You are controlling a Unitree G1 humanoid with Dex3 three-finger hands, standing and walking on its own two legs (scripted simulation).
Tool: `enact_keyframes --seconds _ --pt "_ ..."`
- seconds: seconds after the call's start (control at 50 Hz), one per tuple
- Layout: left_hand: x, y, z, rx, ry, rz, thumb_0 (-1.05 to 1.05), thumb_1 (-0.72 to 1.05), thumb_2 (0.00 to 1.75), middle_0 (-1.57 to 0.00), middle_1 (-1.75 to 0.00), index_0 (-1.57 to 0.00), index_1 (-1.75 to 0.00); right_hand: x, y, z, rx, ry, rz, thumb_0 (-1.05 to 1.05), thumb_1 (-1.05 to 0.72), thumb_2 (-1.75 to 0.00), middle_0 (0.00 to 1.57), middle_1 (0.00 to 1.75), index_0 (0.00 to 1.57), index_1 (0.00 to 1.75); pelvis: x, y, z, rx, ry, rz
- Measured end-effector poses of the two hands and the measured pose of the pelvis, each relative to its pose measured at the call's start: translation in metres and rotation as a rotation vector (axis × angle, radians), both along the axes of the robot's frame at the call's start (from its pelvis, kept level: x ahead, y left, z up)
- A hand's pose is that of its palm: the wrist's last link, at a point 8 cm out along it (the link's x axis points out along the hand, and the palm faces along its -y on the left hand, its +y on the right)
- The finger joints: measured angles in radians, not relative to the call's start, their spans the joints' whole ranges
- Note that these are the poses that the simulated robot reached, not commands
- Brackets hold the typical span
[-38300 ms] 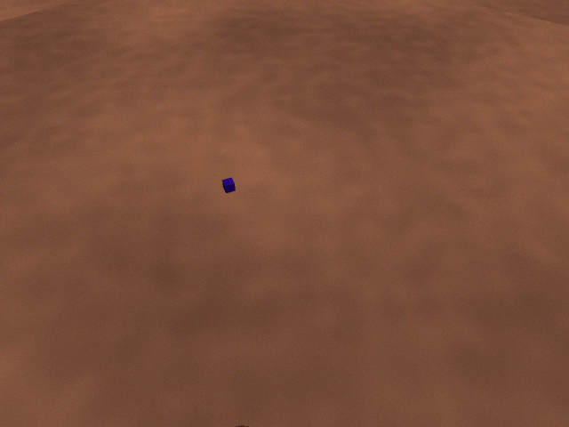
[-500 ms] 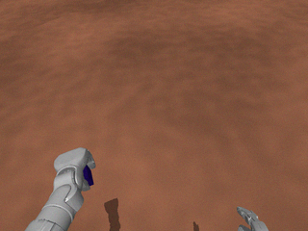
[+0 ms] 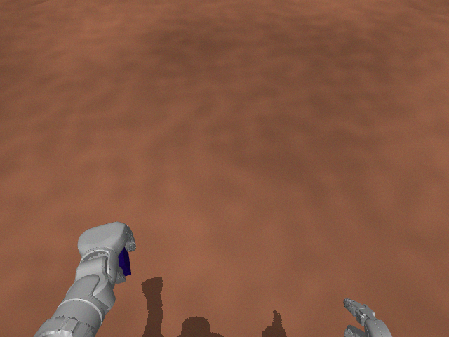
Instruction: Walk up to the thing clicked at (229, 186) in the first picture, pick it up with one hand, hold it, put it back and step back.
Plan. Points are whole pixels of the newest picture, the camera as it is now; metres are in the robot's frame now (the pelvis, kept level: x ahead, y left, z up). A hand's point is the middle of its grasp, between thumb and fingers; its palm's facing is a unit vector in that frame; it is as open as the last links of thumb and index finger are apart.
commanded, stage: crouch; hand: left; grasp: from above
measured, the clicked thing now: (114, 262) +0.30 +0.24 -0.11
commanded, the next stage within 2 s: lower in 1.58 s
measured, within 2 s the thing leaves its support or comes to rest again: neither
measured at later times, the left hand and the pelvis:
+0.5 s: hand (139, 268) +0.37 +0.25 -0.32, palm faces -0.36 -0.14 -0.92, open 7.4 cm; pelvis -0.06 +0.01 -0.20, yaw -1 degrees
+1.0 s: hand (147, 283) +0.38 +0.27 -0.50, palm faces -0.39 -0.16 -0.91, open 7.4 cm; pelvis -0.07 +0.01 -0.34, yaw -3 degrees
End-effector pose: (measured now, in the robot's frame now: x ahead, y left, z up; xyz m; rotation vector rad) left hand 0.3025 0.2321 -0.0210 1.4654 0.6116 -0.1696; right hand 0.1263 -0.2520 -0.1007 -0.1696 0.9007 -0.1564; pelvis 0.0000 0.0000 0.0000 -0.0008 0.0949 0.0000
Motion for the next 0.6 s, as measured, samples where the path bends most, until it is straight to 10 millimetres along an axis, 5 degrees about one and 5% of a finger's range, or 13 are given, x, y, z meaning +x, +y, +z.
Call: enact_keyframes --seconds 0.12,0.28,0.44,0.6 --pt "0.008 0.008 -0.055 0.039 -0.032 -0.037 -0.05 0.3 0.19 -0.95 -0.28 -1.0 -0.26 -0.031 -0.014 -0.034 -0.056 0.105 -0.015 0.01 -0.88 -0.9 0.2 0.3 0.21 0.3 -0.015 0.001 -0.034 -0.008 0.127 0.003" --pt "0.037 0.011 -0.139 0.068 -0.09 -0.046 -0.05 0.31 0.18 -0.94 -0.29 -1.0 -0.27 -0.094 -0.025 -0.11 -0.114 0.26 -0.07 0.0 -0.88 -0.89 0.2 0.3 0.2 0.3 -0.039 0.007 -0.107 -0.024 0.313 -0.001" --pt "0.06 0.017 -0.217 0.059 -0.123 0.099 -0.05 0.32 0.17 -0.93 -0.3 -0.99 -0.29 -0.152 -0.008 -0.189 -0.082 0.397 -0.095 0.01 -0.88 -0.89 0.2 0.3 0.2 0.3 -0.058 0.011 -0.177 -0.031 0.447 -0.008" --pt "0.074 0.02 -0.288 0.03 -0.058 0.131 -0.05 0.33 0.16 -0.92 -0.3 -0.99 -0.3 -0.171 0.009 -0.254 -0.03 0.44 -0.091 0.01 -0.88 -0.89 0.21 0.3 0.21 0.3 -0.066 0.011 -0.234 -0.042 0.527 -0.013"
